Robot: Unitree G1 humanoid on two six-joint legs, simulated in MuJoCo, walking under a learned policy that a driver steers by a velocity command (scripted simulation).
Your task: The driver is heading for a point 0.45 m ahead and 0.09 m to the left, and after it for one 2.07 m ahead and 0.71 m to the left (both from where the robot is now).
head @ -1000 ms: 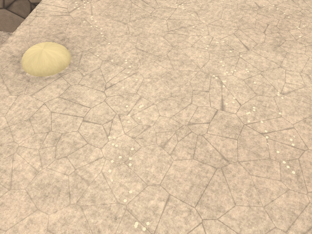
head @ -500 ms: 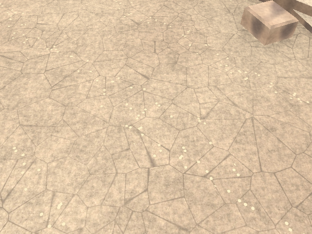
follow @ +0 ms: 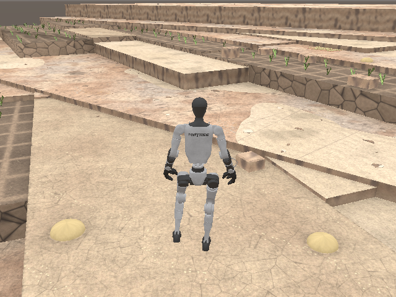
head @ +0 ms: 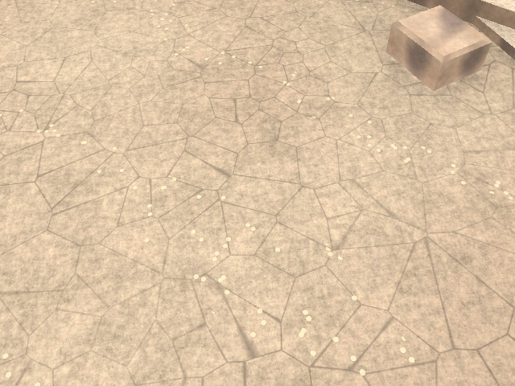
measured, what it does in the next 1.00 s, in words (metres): walks ahead: left foot, then right foot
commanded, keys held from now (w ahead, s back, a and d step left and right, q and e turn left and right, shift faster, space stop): q+shift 0.30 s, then shift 0.04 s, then e+shift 0.56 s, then w+e+shift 0.08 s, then w+shift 0.02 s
